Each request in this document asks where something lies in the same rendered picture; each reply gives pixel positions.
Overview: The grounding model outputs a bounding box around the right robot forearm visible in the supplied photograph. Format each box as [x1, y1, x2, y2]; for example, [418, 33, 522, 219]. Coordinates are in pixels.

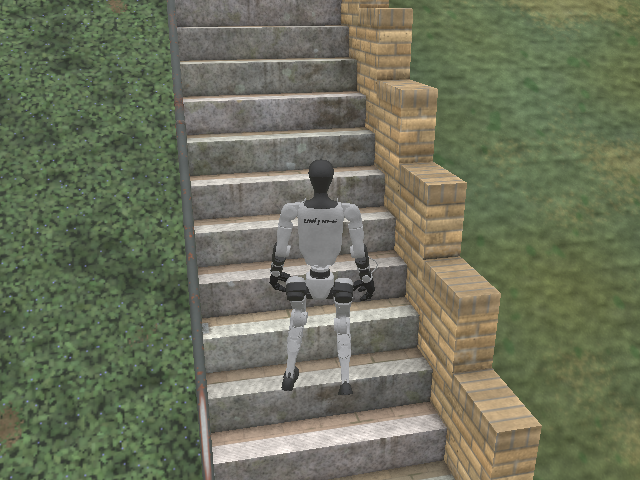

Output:
[355, 244, 373, 283]

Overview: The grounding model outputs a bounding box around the right robot thigh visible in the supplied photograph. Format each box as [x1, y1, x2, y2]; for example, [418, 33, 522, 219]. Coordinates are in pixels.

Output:
[333, 278, 354, 334]

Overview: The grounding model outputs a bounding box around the robot left hand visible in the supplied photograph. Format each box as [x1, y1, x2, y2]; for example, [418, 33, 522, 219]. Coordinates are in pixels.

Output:
[269, 272, 291, 292]

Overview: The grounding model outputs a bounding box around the left robot upper arm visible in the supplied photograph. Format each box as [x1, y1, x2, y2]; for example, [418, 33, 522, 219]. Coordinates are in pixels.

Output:
[275, 202, 300, 258]

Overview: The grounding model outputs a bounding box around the robot right hand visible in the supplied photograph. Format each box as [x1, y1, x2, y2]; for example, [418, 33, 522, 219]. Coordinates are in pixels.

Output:
[353, 278, 375, 301]

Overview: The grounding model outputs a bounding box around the robot left shin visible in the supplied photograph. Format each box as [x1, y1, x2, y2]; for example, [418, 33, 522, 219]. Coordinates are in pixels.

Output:
[286, 309, 304, 379]

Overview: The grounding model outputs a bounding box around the left robot forearm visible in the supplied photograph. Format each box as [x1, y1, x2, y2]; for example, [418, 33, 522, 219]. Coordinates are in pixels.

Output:
[270, 242, 286, 277]

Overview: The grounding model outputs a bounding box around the right robot upper arm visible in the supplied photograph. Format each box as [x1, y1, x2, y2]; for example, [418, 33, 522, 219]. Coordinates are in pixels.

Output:
[342, 203, 365, 259]

